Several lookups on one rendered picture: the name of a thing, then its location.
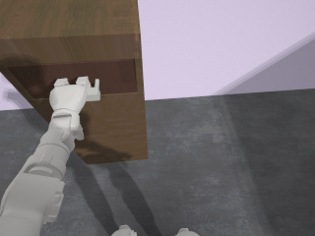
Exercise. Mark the robot left shin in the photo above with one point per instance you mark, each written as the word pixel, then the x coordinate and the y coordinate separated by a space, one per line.
pixel 124 227

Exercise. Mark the drawer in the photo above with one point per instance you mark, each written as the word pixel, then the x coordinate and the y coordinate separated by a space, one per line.
pixel 115 76

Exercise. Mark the robot shin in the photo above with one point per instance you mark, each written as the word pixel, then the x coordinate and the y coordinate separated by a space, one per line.
pixel 124 227
pixel 183 230

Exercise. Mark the robot right shin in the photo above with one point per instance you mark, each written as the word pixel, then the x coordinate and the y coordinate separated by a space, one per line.
pixel 183 230

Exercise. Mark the left robot forearm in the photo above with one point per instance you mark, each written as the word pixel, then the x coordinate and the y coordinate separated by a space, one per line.
pixel 53 151

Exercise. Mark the handle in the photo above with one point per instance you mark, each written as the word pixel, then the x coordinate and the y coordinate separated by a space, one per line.
pixel 94 93

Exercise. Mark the robot left upper arm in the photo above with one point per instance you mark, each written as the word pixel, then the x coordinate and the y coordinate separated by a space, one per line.
pixel 33 201

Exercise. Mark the left robot hand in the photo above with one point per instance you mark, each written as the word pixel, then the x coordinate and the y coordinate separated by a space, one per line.
pixel 71 97

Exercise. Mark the cabinet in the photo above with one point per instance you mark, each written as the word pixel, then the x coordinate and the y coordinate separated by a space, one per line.
pixel 63 31

